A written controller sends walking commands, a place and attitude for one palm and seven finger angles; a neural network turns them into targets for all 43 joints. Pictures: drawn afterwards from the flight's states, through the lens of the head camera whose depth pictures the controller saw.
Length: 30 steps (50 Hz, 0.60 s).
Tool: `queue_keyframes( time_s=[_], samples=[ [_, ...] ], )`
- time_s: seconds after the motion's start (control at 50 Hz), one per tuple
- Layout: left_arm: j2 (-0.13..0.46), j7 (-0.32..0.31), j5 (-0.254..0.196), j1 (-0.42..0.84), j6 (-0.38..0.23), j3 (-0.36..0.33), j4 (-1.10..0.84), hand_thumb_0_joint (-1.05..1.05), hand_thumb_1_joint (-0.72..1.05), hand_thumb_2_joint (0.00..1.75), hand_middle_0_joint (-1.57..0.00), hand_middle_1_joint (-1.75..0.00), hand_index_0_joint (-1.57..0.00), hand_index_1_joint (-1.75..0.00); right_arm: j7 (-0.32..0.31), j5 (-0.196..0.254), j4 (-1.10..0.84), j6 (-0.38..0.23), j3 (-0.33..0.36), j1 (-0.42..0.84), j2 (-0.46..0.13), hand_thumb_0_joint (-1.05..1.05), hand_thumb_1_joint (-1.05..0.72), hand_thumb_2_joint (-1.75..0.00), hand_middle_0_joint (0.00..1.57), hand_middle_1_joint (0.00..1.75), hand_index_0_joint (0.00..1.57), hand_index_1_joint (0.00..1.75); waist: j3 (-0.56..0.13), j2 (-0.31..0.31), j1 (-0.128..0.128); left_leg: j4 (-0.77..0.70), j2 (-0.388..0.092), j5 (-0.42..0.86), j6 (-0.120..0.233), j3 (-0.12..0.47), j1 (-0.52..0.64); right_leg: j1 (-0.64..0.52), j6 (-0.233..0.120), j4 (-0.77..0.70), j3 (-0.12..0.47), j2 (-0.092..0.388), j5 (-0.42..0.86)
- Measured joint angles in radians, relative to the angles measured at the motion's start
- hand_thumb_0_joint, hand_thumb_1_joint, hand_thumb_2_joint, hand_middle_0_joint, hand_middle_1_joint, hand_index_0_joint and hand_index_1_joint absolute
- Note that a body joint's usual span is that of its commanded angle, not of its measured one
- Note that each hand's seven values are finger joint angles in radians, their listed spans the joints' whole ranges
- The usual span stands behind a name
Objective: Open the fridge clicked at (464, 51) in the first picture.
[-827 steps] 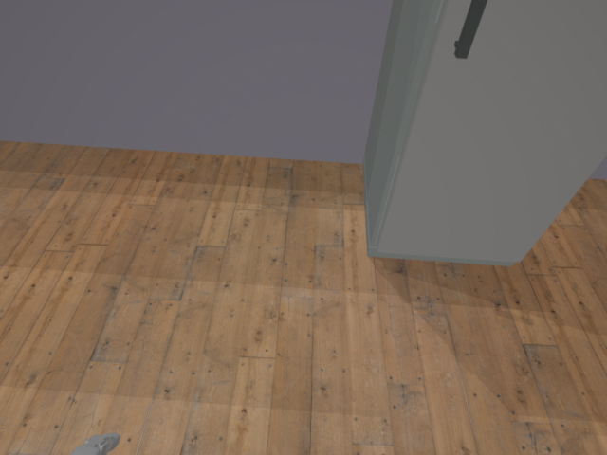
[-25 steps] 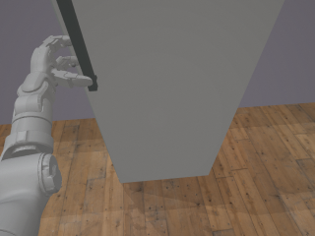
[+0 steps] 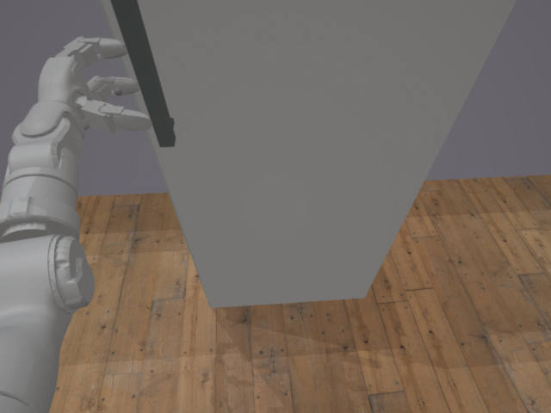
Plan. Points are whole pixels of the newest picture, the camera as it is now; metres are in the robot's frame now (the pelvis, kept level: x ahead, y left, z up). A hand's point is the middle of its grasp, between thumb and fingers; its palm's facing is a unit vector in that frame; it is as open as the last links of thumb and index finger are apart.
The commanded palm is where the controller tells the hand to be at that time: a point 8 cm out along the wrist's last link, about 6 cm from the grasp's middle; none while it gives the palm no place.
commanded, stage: slide the fingers in behind the handle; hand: left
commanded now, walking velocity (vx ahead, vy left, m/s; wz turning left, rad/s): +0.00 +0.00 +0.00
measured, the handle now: (148, 64) +0.53 +0.17 +0.24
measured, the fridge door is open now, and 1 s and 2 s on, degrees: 0 0 0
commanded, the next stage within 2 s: grip the handle and tug to test in 1.82 s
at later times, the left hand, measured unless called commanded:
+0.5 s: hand (127, 99) +0.46 +0.19 +0.23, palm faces +0.07 -1.00 +0.00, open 14.0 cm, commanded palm +0.44 +0.24 +0.23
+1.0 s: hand (150, 95) +0.47 +0.16 +0.22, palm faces +0.06 -1.00 +0.01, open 14.0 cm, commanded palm +0.44 +0.22 +0.23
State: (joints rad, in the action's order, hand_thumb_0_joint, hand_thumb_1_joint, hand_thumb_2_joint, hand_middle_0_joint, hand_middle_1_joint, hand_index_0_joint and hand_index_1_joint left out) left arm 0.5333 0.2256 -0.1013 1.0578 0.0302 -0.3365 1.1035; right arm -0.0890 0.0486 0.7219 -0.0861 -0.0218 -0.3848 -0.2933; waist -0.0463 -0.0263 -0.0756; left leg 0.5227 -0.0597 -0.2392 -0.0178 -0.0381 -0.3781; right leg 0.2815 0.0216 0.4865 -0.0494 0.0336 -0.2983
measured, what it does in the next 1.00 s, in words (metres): stands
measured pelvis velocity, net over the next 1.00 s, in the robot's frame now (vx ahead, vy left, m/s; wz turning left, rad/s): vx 0.00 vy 0.00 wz -0.01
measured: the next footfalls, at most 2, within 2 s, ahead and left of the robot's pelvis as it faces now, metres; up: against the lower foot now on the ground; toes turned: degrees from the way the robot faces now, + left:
none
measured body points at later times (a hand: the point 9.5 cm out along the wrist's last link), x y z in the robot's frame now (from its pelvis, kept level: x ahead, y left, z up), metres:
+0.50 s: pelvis +0.00 +0.00 +0.00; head +0.01 -0.01 +0.45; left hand +0.45 +0.25 +0.23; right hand +0.07 -0.26 -0.11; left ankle +0.01 +0.13 -0.74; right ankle -0.04 -0.13 -0.74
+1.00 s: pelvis +0.00 +0.00 +0.00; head +0.01 -0.01 +0.45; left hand +0.47 +0.22 +0.23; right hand +0.08 -0.26 -0.12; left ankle +0.01 +0.13 -0.74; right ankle -0.04 -0.13 -0.74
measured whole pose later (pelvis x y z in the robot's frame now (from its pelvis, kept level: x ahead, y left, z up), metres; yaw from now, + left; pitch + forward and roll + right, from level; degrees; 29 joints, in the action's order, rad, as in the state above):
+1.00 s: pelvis +0.00 +0.00 +0.00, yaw -1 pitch +4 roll +0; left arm 0.39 0.13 -0.11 0.97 0.09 -0.32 0.94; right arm -0.08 0.05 0.71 -0.08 -0.03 -0.34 -0.27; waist -0.06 -0.04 -0.06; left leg 0.50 -0.06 -0.24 -0.02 -0.05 -0.32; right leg 0.24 0.02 0.47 -0.03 0.03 -0.30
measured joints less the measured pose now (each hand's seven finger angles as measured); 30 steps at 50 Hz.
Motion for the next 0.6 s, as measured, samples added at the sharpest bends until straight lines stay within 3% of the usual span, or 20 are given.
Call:
queue_keyframes(
  time_s=[0.14,0.34,0.48,0.6],
  samples=[
    [0.005,-0.010,0.003,0.009,-0.007,0.002,0.007,-0.01,-0.50,0.30,-0.36,-1.25,-0.37,-1.25,0.008,-0.006,0.013,-0.009,0.001,-0.028,0.006,0.01,-0.90,-0.90,0.21,0.30,0.20,0.30,-0.002,-0.002,-0.006,0.005,0.001,0.003,0.003,-0.001,-0.016,0.015,0.002,0.001,0.001,0.001,0.006],
    [-0.049,-0.031,-0.004,-0.079,0.009,-0.032,-0.093,-0.01,-0.50,0.30,-0.32,-1.22,-0.32,-1.21,0.017,-0.001,-0.006,-0.013,-0.006,-0.015,0.018,0.01,-0.90,-0.90,0.21,0.30,0.20,0.30,-0.012,-0.006,-0.009,-0.006,-0.004,0.000,0.005,-0.022,0.017,-0.007,0.004,-0.007,0.023,-0.002,0.010],
    [-0.078,-0.048,-0.008,-0.141,0.044,-0.018,-0.190,-0.01,-0.50,0.30,-0.30,-1.21,-0.31,-1.20,0.015,0.007,-0.030,-0.010,-0.004,0.016,0.024,0.01,-0.90,-0.90,0.21,0.30,0.20,0.30,-0.012,-0.009,0.010,-0.018,-0.006,0.001,0.002,-0.025,0.047,-0.035,0.001,-0.017,0.026,-0.005,0.010],
    [-0.092,-0.055,-0.014,-0.109,0.076,0.009,-0.172,-0.01,-0.50,0.30,-0.30,-1.20,-0.30,-1.20,0.005,0.008,-0.026,-0.008,-0.010,0.057,0.020,0.01,-0.90,-0.90,0.21,0.30,0.20,0.30,-0.007,-0.004,0.025,-0.018,-0.003,0.005,0.000,-0.009,0.050,-0.045,-0.001,-0.016,0.009,-0.003,0.007]
  ],
)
